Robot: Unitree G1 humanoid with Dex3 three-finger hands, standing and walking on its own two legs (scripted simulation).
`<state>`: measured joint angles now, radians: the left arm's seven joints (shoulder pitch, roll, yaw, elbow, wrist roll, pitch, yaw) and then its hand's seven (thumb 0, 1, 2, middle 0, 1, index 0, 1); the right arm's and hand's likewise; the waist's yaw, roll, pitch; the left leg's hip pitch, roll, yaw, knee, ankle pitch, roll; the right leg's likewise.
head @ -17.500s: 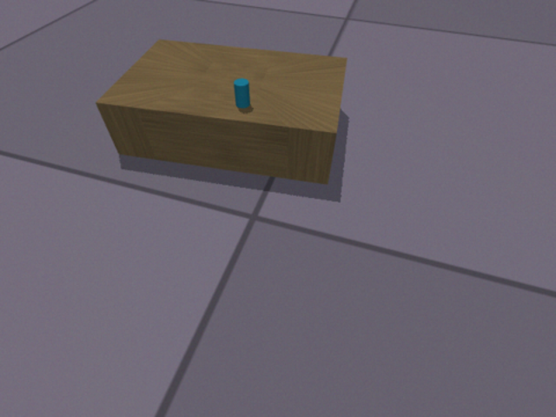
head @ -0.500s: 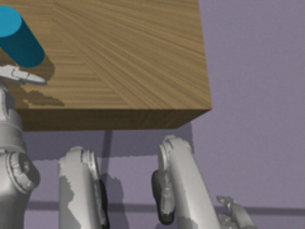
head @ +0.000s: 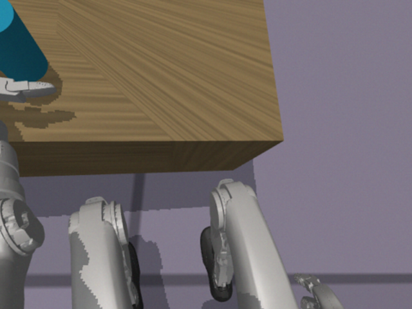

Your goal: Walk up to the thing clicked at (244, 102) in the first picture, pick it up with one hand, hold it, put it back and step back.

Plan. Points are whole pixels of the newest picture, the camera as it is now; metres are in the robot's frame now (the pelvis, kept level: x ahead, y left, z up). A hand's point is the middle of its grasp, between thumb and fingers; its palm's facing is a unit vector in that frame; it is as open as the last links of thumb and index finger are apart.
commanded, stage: close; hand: left
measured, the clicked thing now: (7, 43) +0.56 +0.26 +0.00
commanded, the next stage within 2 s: settle in 0.24 s
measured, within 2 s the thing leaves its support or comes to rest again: leaves its support in 0.62 s
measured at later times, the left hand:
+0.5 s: hand (4, 49) +0.55 +0.27 +0.00, palm faces +0.27 -0.96 -0.03, open 10.0 cm
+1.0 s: hand out of the picture +0.54 +0.27 +0.08, palm faces +0.27 -0.96 -0.04, open 10.3 cm
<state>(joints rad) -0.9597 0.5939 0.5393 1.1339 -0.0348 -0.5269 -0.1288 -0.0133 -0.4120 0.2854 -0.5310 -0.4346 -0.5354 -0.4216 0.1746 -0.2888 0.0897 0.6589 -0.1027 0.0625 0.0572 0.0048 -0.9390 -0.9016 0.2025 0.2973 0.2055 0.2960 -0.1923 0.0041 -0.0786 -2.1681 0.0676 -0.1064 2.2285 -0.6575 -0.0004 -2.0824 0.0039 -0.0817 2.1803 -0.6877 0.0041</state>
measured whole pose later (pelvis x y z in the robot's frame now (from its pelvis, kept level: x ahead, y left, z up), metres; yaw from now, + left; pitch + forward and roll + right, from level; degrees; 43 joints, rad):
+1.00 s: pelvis +0.00 +0.00 +0.05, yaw +1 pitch +35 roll -5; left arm -0.98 0.59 0.50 1.06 -0.04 -0.38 -0.12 -0.01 -0.47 0.96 -0.78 -1.08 -0.79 -1.07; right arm 0.21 -0.28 0.06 0.65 -0.06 0.07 0.02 0.00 -0.91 -0.90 0.20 0.30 0.21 0.30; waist -0.17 0.03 -0.13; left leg -2.04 0.07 -0.08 2.07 -0.64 0.00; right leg -1.97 0.01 -0.07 2.03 -0.67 0.00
